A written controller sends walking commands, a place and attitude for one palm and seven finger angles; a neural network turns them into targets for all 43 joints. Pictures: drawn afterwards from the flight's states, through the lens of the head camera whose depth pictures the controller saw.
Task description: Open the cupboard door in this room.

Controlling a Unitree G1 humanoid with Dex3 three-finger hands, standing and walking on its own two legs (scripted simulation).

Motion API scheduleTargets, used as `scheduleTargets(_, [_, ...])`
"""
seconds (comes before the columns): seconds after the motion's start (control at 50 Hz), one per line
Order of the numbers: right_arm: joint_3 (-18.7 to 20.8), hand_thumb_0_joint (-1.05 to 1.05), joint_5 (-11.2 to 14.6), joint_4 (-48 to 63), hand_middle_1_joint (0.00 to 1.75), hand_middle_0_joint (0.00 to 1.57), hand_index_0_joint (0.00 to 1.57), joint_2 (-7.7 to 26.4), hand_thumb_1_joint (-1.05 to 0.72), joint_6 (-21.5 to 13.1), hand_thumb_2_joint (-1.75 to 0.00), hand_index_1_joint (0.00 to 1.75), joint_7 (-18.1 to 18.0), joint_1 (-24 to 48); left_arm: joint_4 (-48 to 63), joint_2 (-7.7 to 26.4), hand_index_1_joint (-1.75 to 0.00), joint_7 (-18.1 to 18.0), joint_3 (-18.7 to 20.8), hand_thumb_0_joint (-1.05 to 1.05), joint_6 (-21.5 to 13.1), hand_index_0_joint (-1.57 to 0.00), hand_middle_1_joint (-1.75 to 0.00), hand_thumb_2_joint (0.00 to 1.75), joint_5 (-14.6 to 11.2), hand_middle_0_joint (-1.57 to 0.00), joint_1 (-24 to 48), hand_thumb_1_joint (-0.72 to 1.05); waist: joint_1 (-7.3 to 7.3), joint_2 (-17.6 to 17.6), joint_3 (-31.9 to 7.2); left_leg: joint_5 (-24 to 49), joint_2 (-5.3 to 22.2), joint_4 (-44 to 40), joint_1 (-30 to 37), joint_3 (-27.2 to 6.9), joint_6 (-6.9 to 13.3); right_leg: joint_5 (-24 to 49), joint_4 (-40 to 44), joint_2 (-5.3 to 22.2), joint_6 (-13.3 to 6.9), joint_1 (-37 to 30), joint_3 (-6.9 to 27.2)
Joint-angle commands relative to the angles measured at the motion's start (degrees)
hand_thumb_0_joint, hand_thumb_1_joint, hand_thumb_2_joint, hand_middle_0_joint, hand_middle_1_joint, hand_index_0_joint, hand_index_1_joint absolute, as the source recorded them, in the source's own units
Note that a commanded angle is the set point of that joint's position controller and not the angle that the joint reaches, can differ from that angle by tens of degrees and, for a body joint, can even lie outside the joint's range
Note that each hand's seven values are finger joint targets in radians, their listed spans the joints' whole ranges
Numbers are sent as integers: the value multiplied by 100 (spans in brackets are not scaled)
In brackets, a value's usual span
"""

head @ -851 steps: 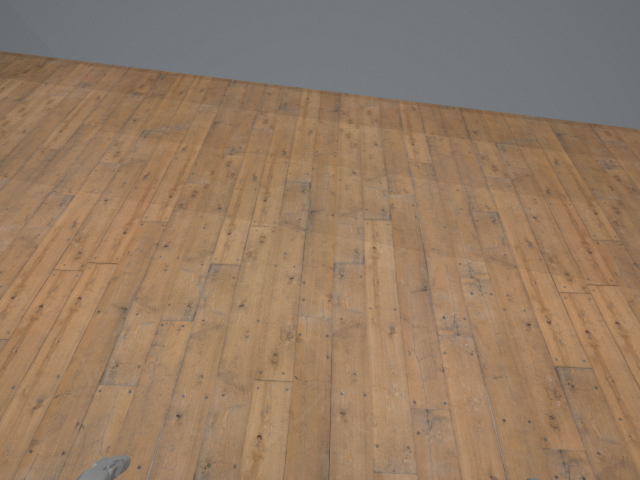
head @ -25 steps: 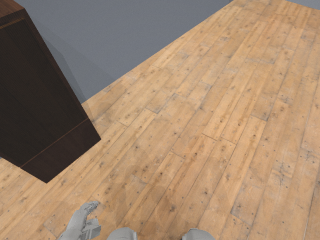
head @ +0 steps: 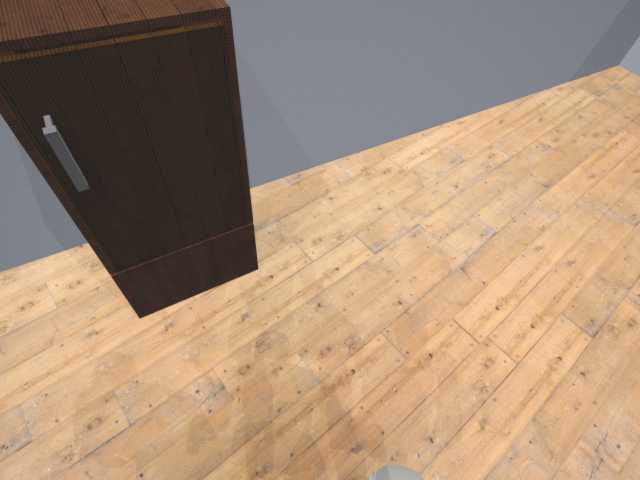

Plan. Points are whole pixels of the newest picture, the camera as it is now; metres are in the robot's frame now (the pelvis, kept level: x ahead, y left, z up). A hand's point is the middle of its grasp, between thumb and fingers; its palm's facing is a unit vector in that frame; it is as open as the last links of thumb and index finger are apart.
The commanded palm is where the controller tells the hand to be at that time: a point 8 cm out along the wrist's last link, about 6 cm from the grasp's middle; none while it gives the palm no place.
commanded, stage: turn to face it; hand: left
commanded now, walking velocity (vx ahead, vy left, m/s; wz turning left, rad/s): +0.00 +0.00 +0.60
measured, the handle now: (65, 154) +0.63 +0.52 -0.05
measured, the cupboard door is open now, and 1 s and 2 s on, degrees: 0 0 0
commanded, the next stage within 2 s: take the last steps up to it in 0.72 s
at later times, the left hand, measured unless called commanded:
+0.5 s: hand out of the picture -0.02 +0.13 -0.14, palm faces +0.30 -0.91 -0.28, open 7.4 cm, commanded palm none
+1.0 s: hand out of the picture -0.17 +0.15 -0.17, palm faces +0.51 -0.83 -0.23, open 7.4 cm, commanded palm none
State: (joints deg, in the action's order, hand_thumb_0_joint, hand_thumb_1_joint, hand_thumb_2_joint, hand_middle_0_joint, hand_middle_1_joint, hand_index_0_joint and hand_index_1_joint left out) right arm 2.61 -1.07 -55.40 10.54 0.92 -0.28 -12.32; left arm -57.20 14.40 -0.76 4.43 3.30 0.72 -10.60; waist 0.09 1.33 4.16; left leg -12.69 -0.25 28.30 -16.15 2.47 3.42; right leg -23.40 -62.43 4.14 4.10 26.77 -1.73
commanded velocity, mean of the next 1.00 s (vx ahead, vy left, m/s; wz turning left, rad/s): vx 0.06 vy -0.01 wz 0.36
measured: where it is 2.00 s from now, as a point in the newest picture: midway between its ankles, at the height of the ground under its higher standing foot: outside the picture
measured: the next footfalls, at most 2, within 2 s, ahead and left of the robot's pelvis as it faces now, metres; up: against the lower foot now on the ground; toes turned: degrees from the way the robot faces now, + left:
right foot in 0.32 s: +0.02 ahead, -0.17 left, +0.00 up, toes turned +11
left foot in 0.74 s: -0.12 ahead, +0.06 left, +0.00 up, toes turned +31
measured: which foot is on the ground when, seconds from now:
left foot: down 0.00-0.30, up 0.32-0.72, down 0.74-1.00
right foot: up 0.00-0.30, down 0.32-0.74, up 0.76-1.00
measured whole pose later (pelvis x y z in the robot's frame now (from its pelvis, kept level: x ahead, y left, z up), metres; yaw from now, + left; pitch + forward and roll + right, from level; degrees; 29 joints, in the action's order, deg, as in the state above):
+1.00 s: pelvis -0.08 -0.04 +0.00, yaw +29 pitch -1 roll +0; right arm 1.5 -1.1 -56.7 9.3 -0.5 -0.3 -9.0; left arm -60.2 14.9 0.2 2.5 2.4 1.1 -13.8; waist 2.0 1.8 3.2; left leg -16.0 0.2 24.0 -7.4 1.8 1.3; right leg -24.1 -56.4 5.1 4.0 23.4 -2.9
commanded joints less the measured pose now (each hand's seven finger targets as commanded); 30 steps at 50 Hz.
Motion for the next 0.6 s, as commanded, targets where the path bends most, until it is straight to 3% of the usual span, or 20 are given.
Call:
scheduleTargets(0.0, [313, 0, 11, 300, 30, 20, 20, 1197, -90, -89, -90, 30, -52, -302, 545, 355, -30, -30, 26, 0, -180, -20, -30, 90, 0, -20, 223, 90, -177, -786, -858, 2276, 1392, -903, 1281, -1632, 598, 112, 123, 67, 172, 546, 196])
scheduleTargets(0.1, [406, 0, -21, 345, 30, 20, 20, 1360, -90, 1, -90, 30, -6, -308, 724, 385, -30, -45, 0, 0, -173, -20, -30, 90, -25, -20, 504, 90, -316, -968, -773, 1644, 1338, -912, 1035, -2169, 675, -198, 900, -75, 154, 237, 220])
scheduleTargets(0.16, [446, 0, -33, 435, 30, 20, 20, 1439, -90, 52, -90, 30, 15, -113, 771, 409, -30, -59, -17, 0, -177, -20, -30, 90, -45, -20, 407, 90, -257, -1132, -779, 1426, 1242, -854, 653, -2484, 675, -282, 1567, -206, 79, -252, 221])
scheduleTargets(0.2, [471, 0, -49, 542, 30, 20, 20, 1484, -90, 99, -90, 30, 36, 88, 745, 428, -30, -67, -9, 0, -173, -20, -30, 90, -64, -20, 117, 90, -136, -1207, -822, 902, 1098, -899, 198, -2610, 572, -145, 2096, -327, -4, -857, 164])
scheduleTargets(0.24, [498, 0, -30, 660, 30, 20, 20, 1440, -90, 150, -90, 30, 58, 339, 657, 514, -30, -74, 21, 0, -191, -20, -30, 90, -62, -20, -400, 90, 106, -1164, -798, 88, 832, -796, -526, -2603, 356, 386, 3122, -377, -72, -1766, 69])
scheduleTargets(0.26, [487, 0, 1, 732, 30, 20, 20, 1314, -90, 167, -90, 30, 75, 442, 614, 706, -30, -86, 66, 0, -232, -20, -30, 90, -35, -20, -643, 90, 249, -783, -763, -335, 538, -393, -1179, -2395, 104, 627, 4007, -156, -166, -2503, 214])
scheduleTargets(0.28, [448, 0, 41, 822, 30, 20, 20, 903, -90, 188, -90, 30, 100, 320, 697, 1178, -30, -135, 175, 0, -285, -20, -30, 90, 74, -20, -754, 90, 294, 704, -681, -1386, -172, 1055, -2280, -1477, -355, -552, 5022, 1284, -628, -2979, 1749])
scheduleTargets(0.3, [433, 0, -13, 935, 30, 20, 20, 890, -90, 169, -90, 30, 93, 452, 899, 1400, -30, -137, 121, 0, -256, -20, -30, 90, 58, -20, -367, 90, 257, 1427, -301, -1818, -473, 2487, -2353, -733, -572, -702, 5375, 2387, -1132, -1900, 2650])
scheduleTargets(0.32, [475, 0, -64, 871, 30, 20, 20, 1105, -90, 214, -90, 30, 113, 447, 1044, 1238, -30, -157, 148, 0, -294, -20, -30, 90, 17, -20, 27, 90, 75, 1252, -212, -1670, -136, 3277, -2003, -943, -494, -549, 5350, 2271, -1159, -1111, 2422])
scheduleTargets(0.34, [485, 0, -64, 747, 30, 20, 20, 1078, -90, 270, -90, 30, 150, 338, 1111, 1053, -30, -147, 100, 0, -312, -20, -30, 90, 13, -20, 378, 90, -103, 1161, 59, -1361, -35, 3831, -1801, -832, -503, -333, 5248, 1912, -1070, -675, 1919])
scheduleTargets(0.36, [480, 0, -63, 629, 30, 20, 20, 1035, -90, 298, -90, 30, 184, 126, 1168, 844, -30, -147, 41, 0, -309, -20, -30, 90, 16, -20, 642, 90, -299, 830, 92, -1086, 42, 4146, -1693, -719, -541, 207, 5025, 1611, -977, -600, 1332])
scheduleTargets(0.38, [441, 0, -63, 546, 30, 20, 20, 925, -90, 301, -90, 30, 211, -2, 1189, 713, -30, -127, -9, 0, -343, -20, -30, 90, 26, -20, 704, 90, -354, 786, 130, -790, 90, 4313, -1643, -548, -613, 873, 4773, 1332, -883, -718, 731])
scheduleTargets(0.42, [388, 0, -39, 515, 30, 20, 20, 887, -90, 276, -90, 30, 214, -16, 1102, 656, -30, -120, -30, 0, -396, -20, -30, 90, 30, -20, 350, 90, -211, 946, -134, -673, 132, 4213, -1674, -395, -721, 1707, 4508, 1245, -906, -1315, 357])
scheduleTargets(0.48, [332, 0, -24, 577, 30, 20, 20, 814, -90, 270, -90, 30, 200, 371, 893, 748, -30, -109, -17, 0, -390, -20, -30, 90, 52, -20, -222, 90, 62, 893, -167, -913, 178, 3601, -1592, -248, -786, 2213, 4402, 1374, -1005, -1716, 322])
scheduleTargets(0.54, [253, 0, 5, 596, 30, 20, 20, 757, -90, 234, -90, 30, 173, 655, 732, 923, -30, -96, 22, 0, -380, -20, -30, 90, 87, -20, -590, 90, 246, 963, -391, -1328, 171, 2703, -1337, -82, -791, 2954, 4207, 1507, -1138, -2194, 288])
scheduleTargets(0.58, [201, 0, 44, 607, 30, 20, 20, 708, -90, 196, -90, 30, 151, 813, 625, 1013, -30, -98, 52, 0, -375, -20, -30, 90, 111, -20, -768, 90, 355, 1174, -486, -1551, 148, 2145, -1060, 24, -749, 3503, 4063, 1593, -1206, -2324, 294])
